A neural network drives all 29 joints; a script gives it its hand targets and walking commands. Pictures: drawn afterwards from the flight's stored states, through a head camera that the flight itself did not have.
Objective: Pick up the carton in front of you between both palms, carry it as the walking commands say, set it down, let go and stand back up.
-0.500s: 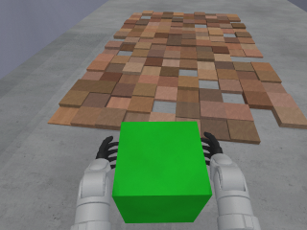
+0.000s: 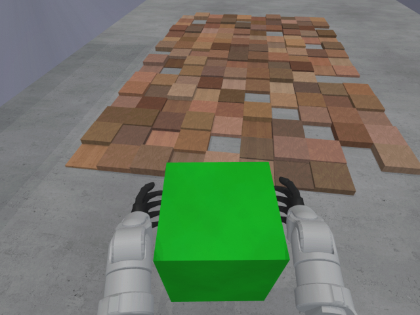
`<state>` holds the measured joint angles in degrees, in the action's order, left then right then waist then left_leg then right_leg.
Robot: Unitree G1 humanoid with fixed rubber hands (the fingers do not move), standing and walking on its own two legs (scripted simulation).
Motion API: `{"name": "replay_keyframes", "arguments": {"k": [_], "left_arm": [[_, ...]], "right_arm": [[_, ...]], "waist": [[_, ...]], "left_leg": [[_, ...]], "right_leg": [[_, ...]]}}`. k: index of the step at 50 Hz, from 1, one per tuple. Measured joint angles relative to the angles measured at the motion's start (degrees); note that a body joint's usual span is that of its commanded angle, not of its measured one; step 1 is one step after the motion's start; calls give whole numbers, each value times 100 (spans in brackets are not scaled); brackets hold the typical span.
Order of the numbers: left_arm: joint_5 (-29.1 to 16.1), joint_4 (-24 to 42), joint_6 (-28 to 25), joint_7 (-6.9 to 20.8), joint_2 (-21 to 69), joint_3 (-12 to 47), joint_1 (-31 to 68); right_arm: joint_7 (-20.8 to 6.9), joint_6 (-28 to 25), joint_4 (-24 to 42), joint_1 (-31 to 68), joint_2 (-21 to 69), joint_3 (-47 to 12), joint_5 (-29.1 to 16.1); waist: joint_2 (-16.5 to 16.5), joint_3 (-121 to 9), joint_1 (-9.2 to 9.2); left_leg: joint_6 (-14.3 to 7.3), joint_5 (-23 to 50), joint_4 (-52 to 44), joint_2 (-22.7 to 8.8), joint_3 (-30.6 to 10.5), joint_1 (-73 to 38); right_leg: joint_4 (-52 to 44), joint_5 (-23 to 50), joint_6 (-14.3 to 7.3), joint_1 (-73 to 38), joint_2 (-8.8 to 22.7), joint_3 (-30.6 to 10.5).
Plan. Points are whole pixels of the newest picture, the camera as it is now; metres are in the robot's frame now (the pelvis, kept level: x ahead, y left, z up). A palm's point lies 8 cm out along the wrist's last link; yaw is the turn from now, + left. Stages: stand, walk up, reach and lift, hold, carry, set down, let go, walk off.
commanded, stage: hold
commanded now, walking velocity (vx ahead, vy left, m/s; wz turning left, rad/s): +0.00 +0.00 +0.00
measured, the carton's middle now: (217, 235) +0.29 +0.00 -0.02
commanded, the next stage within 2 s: carry in 0.20 s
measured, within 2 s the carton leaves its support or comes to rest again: neither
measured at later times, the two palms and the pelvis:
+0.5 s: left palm (158, 185) +0.35 +0.12 +0.08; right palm (304, 184) +0.35 -0.18 +0.08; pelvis +0.07 -0.02 +0.00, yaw +0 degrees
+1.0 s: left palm (172, 116) +0.58 +0.11 +0.09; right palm (285, 116) +0.57 -0.19 +0.10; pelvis +0.33 -0.02 +0.00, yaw -3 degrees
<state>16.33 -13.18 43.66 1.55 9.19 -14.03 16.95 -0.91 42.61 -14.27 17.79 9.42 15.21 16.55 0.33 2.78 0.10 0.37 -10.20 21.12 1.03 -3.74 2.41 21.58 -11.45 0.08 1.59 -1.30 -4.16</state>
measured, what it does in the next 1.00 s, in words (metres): walks ahead: left foot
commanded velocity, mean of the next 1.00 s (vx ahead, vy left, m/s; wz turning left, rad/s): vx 0.42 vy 0.00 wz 0.00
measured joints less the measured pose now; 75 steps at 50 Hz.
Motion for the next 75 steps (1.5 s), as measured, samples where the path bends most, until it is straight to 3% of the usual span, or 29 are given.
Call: {"name": "replay_keyframes", "arguments": {"k": [11, 15, 19, 22, 26, 31, 33, 35, 38, 40, 46, 53, 55, 57, 59, 61, 67, 75], "left_arm": [[-52, 169, 89, -34, -48, 190, -183], [-209, 437, 197, -90, -86, 304, -354], [-450, 1012, 426, -177, -107, 362, -448], [-625, 1392, 765, -275, -110, 539, -484], [-797, 2014, 1323, -453, -136, 791, -645], [-1004, 3152, 1902, -615, -176, 934, -1021], [-1101, 3575, 2096, -676, -186, 973, -1180], [-1194, 3868, 2254, -728, -197, 937, -1373], [-1313, 4036, 2539, -836, -193, 967, -1587], [-1353, 4057, 2647, -849, -193, 1007, -1593], [-1340, 4058, 2702, -858, -193, 1042, -1471], [-1312, 4270, 2730, -858, -192, 1034, -1525], [-1328, 4290, 2699, -858, -190, 1056, -1432], [-1341, 4207, 2677, -860, -188, 1086, -1279], [-1376, 4304, 2696, -869, -183, 1075, -1189], [-1410, 4518, 2709, -878, -178, 1027, -1126], [-1474, 4694, 2806, -893, -128, 716, -555], [-1586, 3349, 3050, -1067, -493, 512, 868]], "right_arm": [[28, 96, 171, -178, -49, -187, -52], [91, 232, 430, -315, -81, -334, -202], [203, 504, 1009, -382, -93, -530, -374], [295, 871, 1576, -565, -141, -583, -551], [429, 1400, 2243, -794, -229, -660, -903], [593, 1900, 3186, -1063, -196, -917, -1125], [614, 2077, 3531, -1163, -205, -1018, -1172], [619, 2202, 3671, -1252, -204, -1167, -1168], [681, 2479, 3821, -1463, -212, -1255, -1213], [771, 2610, 3974, -1570, -210, -1242, -1279], [843, 2730, 4066, -1463, -214, -1130, -1373], [847, 2796, 4149, -1356, -211, -1151, -1408], [847, 2796, 4268, -1318, -216, -1105, -1404], [848, 2816, 4350, -1275, -214, -1010, -1396], [849, 2859, 4513, -1220, -211, -988, -1387], [849, 2879, 4683, -1107, -204, -1006, -1387], [852, 2918, 4765, -506, -130, -863, -1354], [1018, 3156, 3573, 741, -549, -499, -1506]], "waist": [[-4, -235, 18], [-26, -687, 41], [-126, -933, 53], [-172, -1145, -8], [51, -1268, -34], [226, -1205, 65], [226, -1179, 116], [259, -1218, 115], [95, -1215, 29], [-2, -1207, -61], [-123, -1222, -266], [-149, -1083, -198], [-266, -986, -94], [-311, -843, 25], [-258, -672, 91], [-218, -560, 134], [-67, -651, 196], [-97, -817, 237]], "left_leg": [[0, -83, 95, 4, 33, 206], [-19, -759, 465, -14, 129, 712], [-24, -442, 636, -148, 211, 1006], [-17, -1078, 1192, -284, 253, 1279], [-23, -1697, 2104, -276, 788, 1963], [8, -942, 1257, -134, 1280, 2281], [-40, -516, 541, -85, 1510, 2029], [-309, -24, 633, -82, 1681, 1956], [-467, -409, 695, -151, 1734, 1687], [-395, -449, 366, -166, 1703, 1359], [-221, -491, -599, -251, 1578, 324], [201, -1394, -462, -493, 1471, -667], [249, -1952, 633, -754, 1361, -479], [164, -1767, 2692, -744, 916, 422], [-22, -1493, 4209, -597, 714, 1375], [-151, -1086, 4665, -584, 748, 2114], [-172, -341, 3326, -680, 939, 3204], [-260, 551, 1581, -619, 1178, 3380]], "right_leg": [[105, -78, 11, 221, 1, -26], [673, -995, -5, 836, 37, 22], [839, -845, -18, 1167, 129, 377], [643, -485, -68, 1117, 78, 546], [292, -655, -122, 930, 237, 607], [-121, -758, -7, 529, 421, 532], [242, -1121, 60, 483, 451, 478], [1423, -1508, 48, 880, 539, 545], [3472, -1446, -109, 1894, 488, 725], [3903, -1093, -140, 2447, 544, 874], [2346, -55, 35, 3227, 678, 1108], [791, 531, -98, 2925, 534, 1661], [870, 715, -357, 2723, 420, 1848], [1254, 286, -533, 2699, 410, 1938], [1088, 40, -554, 2443, 407, 1983], [708, 63, -482, 2106, 369, 2003], [-198, -95, -420, 1100, 291, 1881], [-371, -950, -121, -68, 224, 1688]]}}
